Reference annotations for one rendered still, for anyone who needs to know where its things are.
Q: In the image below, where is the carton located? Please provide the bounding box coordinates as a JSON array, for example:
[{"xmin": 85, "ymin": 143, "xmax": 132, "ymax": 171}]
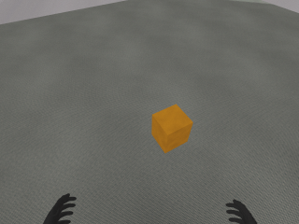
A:
[{"xmin": 151, "ymin": 104, "xmax": 193, "ymax": 153}]

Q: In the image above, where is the left robot hand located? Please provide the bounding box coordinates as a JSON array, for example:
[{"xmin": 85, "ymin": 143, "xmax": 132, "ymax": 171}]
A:
[{"xmin": 43, "ymin": 193, "xmax": 77, "ymax": 224}]

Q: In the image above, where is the right robot hand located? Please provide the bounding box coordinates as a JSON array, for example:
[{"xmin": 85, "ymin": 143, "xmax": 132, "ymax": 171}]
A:
[{"xmin": 226, "ymin": 199, "xmax": 258, "ymax": 224}]

